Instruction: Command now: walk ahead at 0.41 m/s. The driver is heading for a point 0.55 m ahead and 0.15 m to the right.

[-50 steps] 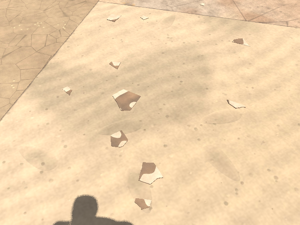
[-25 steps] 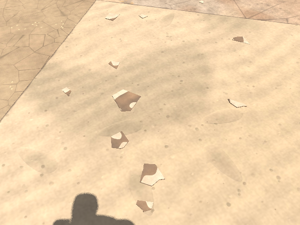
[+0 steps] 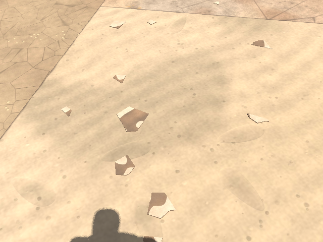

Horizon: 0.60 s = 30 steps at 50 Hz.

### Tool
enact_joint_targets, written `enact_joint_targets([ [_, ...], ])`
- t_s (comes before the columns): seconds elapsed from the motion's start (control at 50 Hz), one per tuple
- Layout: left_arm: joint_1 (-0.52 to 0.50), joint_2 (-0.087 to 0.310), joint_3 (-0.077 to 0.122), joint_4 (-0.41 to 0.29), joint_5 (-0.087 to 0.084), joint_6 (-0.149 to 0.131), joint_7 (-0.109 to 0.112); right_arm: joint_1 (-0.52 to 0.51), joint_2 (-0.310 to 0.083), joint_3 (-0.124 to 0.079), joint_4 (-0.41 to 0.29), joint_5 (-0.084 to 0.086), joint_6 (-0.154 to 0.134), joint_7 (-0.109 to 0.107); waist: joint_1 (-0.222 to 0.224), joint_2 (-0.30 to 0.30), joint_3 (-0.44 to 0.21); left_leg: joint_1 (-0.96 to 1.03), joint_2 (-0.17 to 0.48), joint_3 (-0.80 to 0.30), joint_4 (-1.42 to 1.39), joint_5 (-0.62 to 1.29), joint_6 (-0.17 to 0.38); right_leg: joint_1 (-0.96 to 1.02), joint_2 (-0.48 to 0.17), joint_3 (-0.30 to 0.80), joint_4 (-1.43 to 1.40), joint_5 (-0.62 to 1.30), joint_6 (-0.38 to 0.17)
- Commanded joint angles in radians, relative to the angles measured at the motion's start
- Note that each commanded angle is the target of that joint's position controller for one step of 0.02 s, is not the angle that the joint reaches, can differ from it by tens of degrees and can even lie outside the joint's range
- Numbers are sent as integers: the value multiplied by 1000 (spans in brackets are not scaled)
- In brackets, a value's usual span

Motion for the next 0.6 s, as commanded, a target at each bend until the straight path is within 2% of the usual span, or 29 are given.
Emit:
enact_joint_targets([
  [0.02, 165, 111, 16, 16, 2, 6, 3, -141, -29, -1, -125, -3, -37, 26, 37, -62, 150, -510, 62, -19, 283, 148, 30, 217, -337, 538, -440, -225, -129],
  [0.06, 139, 70, -2, 12, -2, -14, 5, -122, -29, -6, -118, -8, -29, 34, -1, -67, 116, -449, 82, 0, 228, 217, 9, 198, -265, 379, -445, 10, -101],
  [0.08, 166, 61, -8, 24, -3, -21, 8, -118, -33, -9, -118, -8, -21, 37, -5, -82, 100, -444, 74, 19, 218, 233, 0, 218, -248, 327, -436, 129, -96],
  [0.14, 251, 60, -18, 58, -6, -31, 13, -204, -34, -13, -153, -3, -1, 38, 0, -102, 95, -506, 61, 64, 169, 269, -19, 270, -224, 226, -411, 424, -93],
  [0.22, 272, 51, -31, 61, -5, -33, 16, -416, -16, 0, -236, 5, 3, 42, 28, -114, 134, -492, 34, 119, -61, 357, -32, 233, -190, 151, -425, 566, -90],
  [0.28, 293, 65, -31, 71, -5, -38, 22, -505, -13, 9, -272, 15, 2, 42, 43, -132, 142, -394, 0, 158, -234, 404, -11, 240, -196, 125, -427, 659, -87],
  [0.32, 285, 80, -28, 75, -3, -41, 25, -497, -34, 4, -282, 16, -1, 34, 23, -135, 126, -325, -19, 161, -287, 394, 24, 285, -218, 112, -385, 811, -83],
  [0.34, 269, 91, -25, 74, -2, -42, 26, -460, -49, -3, -276, 15, -4, 28, -1, -138, 98, -270, -40, 164, -298, 371, 45, 313, -224, 101, -327, 943, -78],
  [0.36, 253, 104, -21, 73, 0, -42, 29, -387, -67, -12, -256, 14, -9, 21, -35, -143, 55, -196, -63, 164, -303, 336, 66, 340, -227, 92, -235, 1063, -72],
  [0.38, 239, 115, -17, 71, 3, -37, 29, -260, -90, -26, -215, 16, -16, 14, -86, -142, -12, -81, -84, 157, -328, 315, 86, 353, -224, 86, -87, 1112, -68],
  [0.4, 220, 123, -14, 66, -3, -32, 27, -109, -110, -41, -166, 9, -24, 6, -153, -126, -81, 105, -71, 140, -403, 347, 107, 284, -200, 68, 107, 1015, -58],
  [0.42, 234, 80, -25, 44, -10, -29, 18, 36, -184, -64, -140, -19, -30, -4, -187, -42, -179, 339, 132, -85, -427, 182, 150, 82, -151, 52, 399, 664, -53],
  [0.44, 369, -43, -42, 33, -42, -20, 6, 41, -248, -78, -150, -32, -27, 4, -97, 164, -286, 560, 439, -619, -541, 102, 306, -270, 43, 45, 799, -223, -22],
  [0.46, 264, 75, -13, 27, -20, -12, 10, -49, -202, -72, -162, 9, -18, 14, -96, -8, -214, 439, 392, -653, -647, -70, 276, -350, -2, 161, 851, -145, -45],
  [0.48, 162, 85, -6, -13, -15, -13, 6, -167, -142, -53, -183, 19, -23, 15, -55, -18, -57, 269, 367, -481, -691, -67, 230, -369, -51, 159, 797, -37, -49],
  [0.5, 127, 71, -5, -19, -11, -14, 4, -214, -87, -39, -186, 14, -36, 18, -29, -57, 12, 145, 326, -368, -727, 64, 194, -330, -84, 156, 744, 17, -50],
  [0.54, 161, 30, -4, -7, 11, 11, -5, -189, -27, -18, -156, 14, -54, 6, 25, -32, 42, 21, 256, -180, -746, 245, 128, -234, -115, 158, 670, 40, -34],
  [0.56, 164, 14, -3, -10, 13, 24, -10, -162, -26, -15, -146, 15, -63, 2, 34, -23, 44, 4, 246, -132, -751, 301, 117, -219, -117, 154, 650, 44, -28],
  [0.6, 118, 10, 1, -36, 14, 43, -18, -123, -58, -20, -137, 18, -77, -3, 44, -15, 58, 11, 235, -52, -762, 384, 102, -271, -125, 139, 617, 78, -18],
])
